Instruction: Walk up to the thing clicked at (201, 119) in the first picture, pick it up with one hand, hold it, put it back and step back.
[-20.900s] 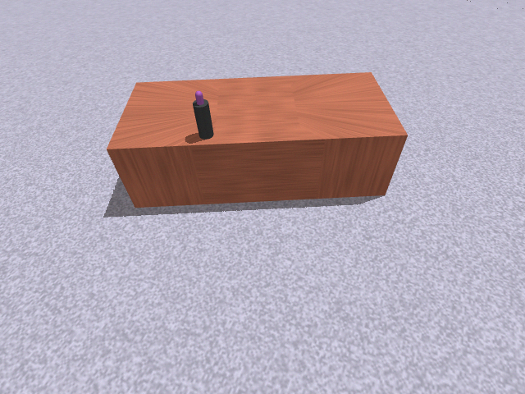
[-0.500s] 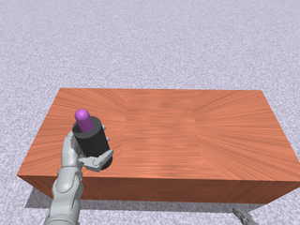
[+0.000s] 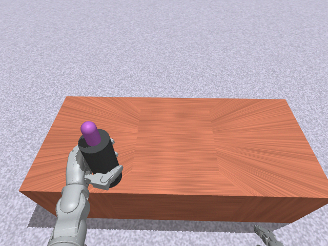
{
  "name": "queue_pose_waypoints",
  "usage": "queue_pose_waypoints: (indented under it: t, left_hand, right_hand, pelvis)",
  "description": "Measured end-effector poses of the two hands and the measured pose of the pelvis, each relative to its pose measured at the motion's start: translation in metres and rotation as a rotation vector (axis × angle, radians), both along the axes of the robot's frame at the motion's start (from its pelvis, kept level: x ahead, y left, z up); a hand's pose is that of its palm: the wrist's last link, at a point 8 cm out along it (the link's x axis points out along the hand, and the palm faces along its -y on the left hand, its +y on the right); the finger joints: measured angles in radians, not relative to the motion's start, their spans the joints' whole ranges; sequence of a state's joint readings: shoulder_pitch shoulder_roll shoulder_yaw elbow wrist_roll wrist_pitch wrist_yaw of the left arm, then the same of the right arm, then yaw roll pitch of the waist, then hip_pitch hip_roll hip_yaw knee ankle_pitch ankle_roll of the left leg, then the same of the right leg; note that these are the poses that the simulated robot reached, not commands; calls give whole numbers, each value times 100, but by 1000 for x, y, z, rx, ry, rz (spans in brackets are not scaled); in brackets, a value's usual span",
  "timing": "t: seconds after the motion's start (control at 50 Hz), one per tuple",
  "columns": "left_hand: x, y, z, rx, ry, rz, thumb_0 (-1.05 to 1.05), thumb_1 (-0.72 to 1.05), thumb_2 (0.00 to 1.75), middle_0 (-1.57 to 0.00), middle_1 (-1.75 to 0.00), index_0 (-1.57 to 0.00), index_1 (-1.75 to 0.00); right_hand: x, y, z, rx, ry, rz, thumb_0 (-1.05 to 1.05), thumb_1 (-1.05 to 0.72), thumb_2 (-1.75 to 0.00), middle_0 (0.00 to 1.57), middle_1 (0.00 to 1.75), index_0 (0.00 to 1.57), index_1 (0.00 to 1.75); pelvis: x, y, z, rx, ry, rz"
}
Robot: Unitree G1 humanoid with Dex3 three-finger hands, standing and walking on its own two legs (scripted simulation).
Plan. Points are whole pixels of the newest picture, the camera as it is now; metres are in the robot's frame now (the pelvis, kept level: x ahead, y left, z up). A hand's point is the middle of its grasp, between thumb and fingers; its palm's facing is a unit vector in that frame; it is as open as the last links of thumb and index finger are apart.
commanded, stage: hold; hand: left
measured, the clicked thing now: (100, 154) +0.32 +0.18 +0.07
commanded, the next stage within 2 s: crouch in 1.40 s
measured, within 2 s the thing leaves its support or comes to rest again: neither
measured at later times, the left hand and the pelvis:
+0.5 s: hand (104, 163) +0.32 +0.17 +0.04, palm faces +0.10 -1.00 -0.01, open 9.2 cm; pelvis +0.00 +0.00 +0.00, yaw +0 degrees
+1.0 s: hand (104, 161) +0.32 +0.17 +0.04, palm faces +0.10 -1.00 -0.01, open 9.2 cm; pelvis +0.01 +0.00 +0.00, yaw +0 degrees
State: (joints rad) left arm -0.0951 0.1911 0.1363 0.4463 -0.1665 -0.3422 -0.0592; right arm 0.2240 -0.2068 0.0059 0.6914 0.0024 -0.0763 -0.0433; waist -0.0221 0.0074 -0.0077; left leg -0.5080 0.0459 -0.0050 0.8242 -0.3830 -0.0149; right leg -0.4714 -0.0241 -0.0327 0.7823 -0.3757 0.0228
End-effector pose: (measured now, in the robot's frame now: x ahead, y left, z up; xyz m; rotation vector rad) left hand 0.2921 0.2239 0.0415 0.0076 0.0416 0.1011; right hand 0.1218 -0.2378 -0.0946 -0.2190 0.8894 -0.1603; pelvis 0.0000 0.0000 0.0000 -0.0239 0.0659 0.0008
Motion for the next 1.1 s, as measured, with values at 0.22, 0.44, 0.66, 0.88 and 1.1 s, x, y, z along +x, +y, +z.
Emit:
queue_pose_waypoints:
  t: [0.22, 0.44, 0.66, 0.88, 1.1]
  left_hand:
    - [-2, -2, 2, -6, -11, -5, -1, -31, 115, -76, -107, -77, -106]
    - [-3, 1, 1, 2, -1, -4, -1, -31, 115, -76, -107, -77, -106]
    - [-1, 0, 4, 0, -8, -8, -1, -31, 115, -76, -107, -77, -106]
    - [5, 2, 2, 4, 0, 0, -1, -31, 115, -76, -107, -77, -106]
    - [5, 1, 1, -3, 0, -8, -1, -31, 115, -76, -107, -77, -106]
  right_hand:
    - [-3, 1, 0, 2, -5, 2, 1, -91, -90, 21, 30, 20, 30]
    - [-1, 2, 1, 1, -10, 6, 1, -91, -90, 21, 30, 20, 30]
    - [2, 4, 3, 0, -16, 4, 1, -91, -90, 21, 30, 20, 30]
    - [5, 5, 2, 3, -14, 7, 1, -91, -90, 21, 30, 20, 30]
    - [2, 4, 1, 1, -4, 2, 1, -91, -90, 21, 30, 20, 30]
  pelvis:
    - [-2, 1, 0, 0, -3, -1]
    - [-2, 2, 0, -1, -4, 1]
    - [2, 3, 1, -3, -3, 2]
    - [4, 4, 1, -4, 5, 1]
    - [5, 5, 0, -5, 4, 0]
